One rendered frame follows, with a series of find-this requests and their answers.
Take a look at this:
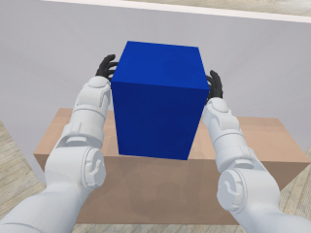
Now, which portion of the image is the right robot upper arm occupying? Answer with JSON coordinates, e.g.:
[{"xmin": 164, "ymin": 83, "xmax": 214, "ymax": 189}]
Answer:
[{"xmin": 217, "ymin": 167, "xmax": 311, "ymax": 233}]

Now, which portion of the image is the right robot forearm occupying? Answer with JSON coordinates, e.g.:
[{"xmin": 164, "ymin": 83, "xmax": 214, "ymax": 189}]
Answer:
[{"xmin": 202, "ymin": 97, "xmax": 281, "ymax": 202}]

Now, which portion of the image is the pedestal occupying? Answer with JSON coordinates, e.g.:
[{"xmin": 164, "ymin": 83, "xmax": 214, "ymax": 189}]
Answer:
[{"xmin": 33, "ymin": 108, "xmax": 311, "ymax": 225}]

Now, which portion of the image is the left robot upper arm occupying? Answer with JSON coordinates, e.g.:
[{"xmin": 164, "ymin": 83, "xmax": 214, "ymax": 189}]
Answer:
[{"xmin": 0, "ymin": 146, "xmax": 106, "ymax": 233}]

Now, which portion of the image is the left robot forearm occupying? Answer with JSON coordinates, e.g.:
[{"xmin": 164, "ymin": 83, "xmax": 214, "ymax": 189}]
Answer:
[{"xmin": 44, "ymin": 76, "xmax": 111, "ymax": 182}]

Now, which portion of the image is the carton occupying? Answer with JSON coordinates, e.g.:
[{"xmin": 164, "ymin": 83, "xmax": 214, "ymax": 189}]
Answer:
[{"xmin": 111, "ymin": 41, "xmax": 210, "ymax": 160}]

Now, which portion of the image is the robot right hand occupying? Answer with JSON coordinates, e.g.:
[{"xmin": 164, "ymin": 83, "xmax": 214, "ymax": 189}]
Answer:
[{"xmin": 205, "ymin": 70, "xmax": 224, "ymax": 106}]

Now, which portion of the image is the robot left hand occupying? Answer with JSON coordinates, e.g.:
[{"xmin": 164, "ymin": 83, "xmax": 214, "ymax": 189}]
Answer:
[{"xmin": 95, "ymin": 54, "xmax": 118, "ymax": 89}]

